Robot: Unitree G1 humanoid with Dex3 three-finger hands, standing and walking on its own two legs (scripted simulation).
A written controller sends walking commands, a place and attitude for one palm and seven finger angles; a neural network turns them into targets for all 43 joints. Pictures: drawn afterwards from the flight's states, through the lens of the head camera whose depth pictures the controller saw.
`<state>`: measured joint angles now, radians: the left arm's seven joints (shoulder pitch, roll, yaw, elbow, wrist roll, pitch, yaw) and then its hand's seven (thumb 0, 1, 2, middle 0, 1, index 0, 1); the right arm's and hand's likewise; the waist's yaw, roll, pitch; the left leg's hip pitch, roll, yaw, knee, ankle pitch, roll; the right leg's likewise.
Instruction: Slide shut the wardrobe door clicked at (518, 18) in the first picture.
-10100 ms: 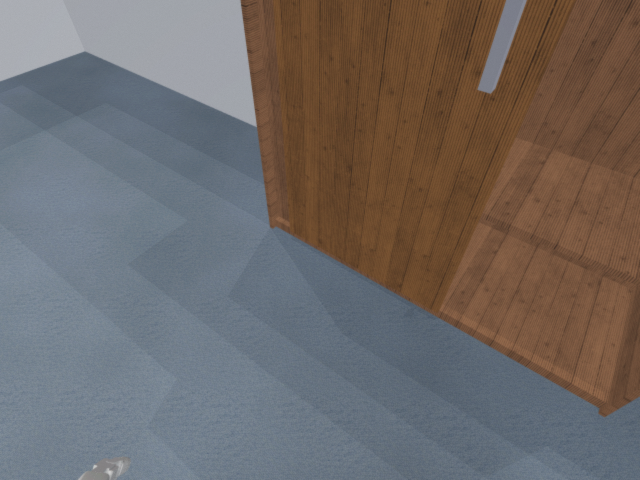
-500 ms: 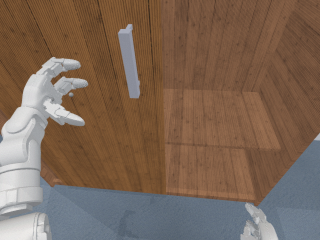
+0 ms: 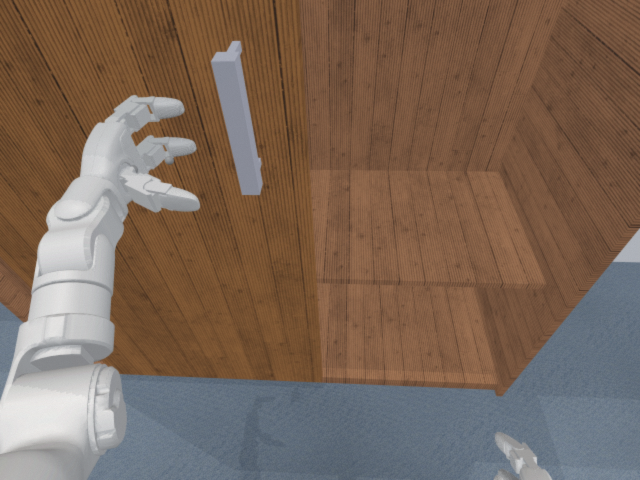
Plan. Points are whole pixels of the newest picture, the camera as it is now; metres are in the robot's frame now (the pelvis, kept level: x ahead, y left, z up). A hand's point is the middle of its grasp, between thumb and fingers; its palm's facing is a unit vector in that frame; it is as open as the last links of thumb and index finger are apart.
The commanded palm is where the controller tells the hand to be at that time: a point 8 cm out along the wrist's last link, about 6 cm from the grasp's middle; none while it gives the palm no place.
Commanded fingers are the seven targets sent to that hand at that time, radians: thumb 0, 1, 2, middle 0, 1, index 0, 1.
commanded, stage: move the hooked fingers beside the handle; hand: left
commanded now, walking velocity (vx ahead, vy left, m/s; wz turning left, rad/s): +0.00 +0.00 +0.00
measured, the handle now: (244, 122) +0.51 +0.12 +0.21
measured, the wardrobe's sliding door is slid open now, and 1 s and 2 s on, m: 0.55 0.55 0.55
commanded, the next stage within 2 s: none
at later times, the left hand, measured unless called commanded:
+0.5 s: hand (199, 138) +0.47 +0.17 +0.21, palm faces +0.00 -1.00 -0.01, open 13.9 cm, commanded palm +0.45 +0.24 +0.21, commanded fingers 0.00 -0.50 0.30 -0.30 -1.20 -0.30 -1.20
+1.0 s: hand (185, 139) +0.48 +0.19 +0.20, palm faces +0.00 -1.00 +0.00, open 13.6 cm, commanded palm +0.47 +0.24 +0.20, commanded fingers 0.00 -0.50 0.30 -0.30 -1.20 -0.30 -1.20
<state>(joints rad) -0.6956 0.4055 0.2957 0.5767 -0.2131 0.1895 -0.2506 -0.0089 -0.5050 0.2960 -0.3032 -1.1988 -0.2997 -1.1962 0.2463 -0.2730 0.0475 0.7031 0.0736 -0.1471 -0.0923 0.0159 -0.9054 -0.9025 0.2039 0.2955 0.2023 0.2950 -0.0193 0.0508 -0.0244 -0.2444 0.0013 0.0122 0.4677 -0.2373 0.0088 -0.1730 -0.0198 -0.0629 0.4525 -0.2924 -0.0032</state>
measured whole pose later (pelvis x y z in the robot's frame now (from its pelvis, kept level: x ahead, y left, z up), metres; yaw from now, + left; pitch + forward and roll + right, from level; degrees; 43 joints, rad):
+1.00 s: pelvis +0.00 +0.01 +0.00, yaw -1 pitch +6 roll -1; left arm -0.98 0.48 0.32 1.04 -0.15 -0.03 -0.25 -0.01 -0.50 0.30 -0.38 -1.26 -0.37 -1.24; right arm 0.36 -0.28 0.01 0.74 0.06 -0.14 -0.07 0.01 -0.91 -0.90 0.20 0.30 0.20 0.29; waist -0.07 0.04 -0.04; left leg -0.38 0.01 0.02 0.53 -0.26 0.02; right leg -0.30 -0.01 -0.05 0.48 -0.29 0.01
